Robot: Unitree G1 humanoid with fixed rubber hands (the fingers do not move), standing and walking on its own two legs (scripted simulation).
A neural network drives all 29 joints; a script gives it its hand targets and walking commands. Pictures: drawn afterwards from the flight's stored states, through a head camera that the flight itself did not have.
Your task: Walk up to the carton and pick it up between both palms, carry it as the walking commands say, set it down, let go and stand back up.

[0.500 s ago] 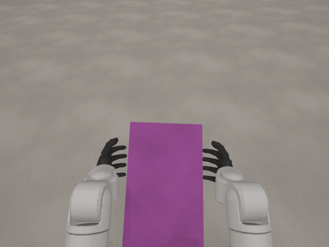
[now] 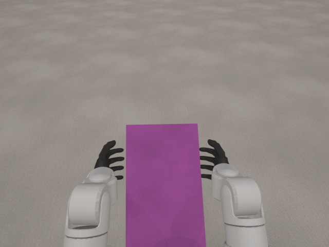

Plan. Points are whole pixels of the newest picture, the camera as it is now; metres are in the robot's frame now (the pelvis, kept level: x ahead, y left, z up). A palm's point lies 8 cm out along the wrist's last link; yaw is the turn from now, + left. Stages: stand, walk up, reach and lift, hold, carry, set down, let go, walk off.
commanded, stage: carry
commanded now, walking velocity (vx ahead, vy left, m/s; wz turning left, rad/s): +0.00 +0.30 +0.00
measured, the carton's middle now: (160, 180) +0.33 +0.01 -0.03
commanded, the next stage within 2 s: none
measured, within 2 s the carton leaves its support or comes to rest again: neither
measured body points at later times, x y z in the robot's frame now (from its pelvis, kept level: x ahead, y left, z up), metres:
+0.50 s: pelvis -0.06 +0.18 +0.00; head -0.06 +0.20 +0.45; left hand +0.21 +0.35 +0.08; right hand +0.24 +0.09 +0.09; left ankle +0.01 +0.28 -0.73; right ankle -0.08 +0.02 -0.68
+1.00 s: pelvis -0.10 +0.36 +0.00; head -0.10 +0.36 +0.45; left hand +0.18 +0.52 +0.09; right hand +0.21 +0.26 +0.11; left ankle -0.04 +0.49 -0.73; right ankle -0.09 +0.11 -0.72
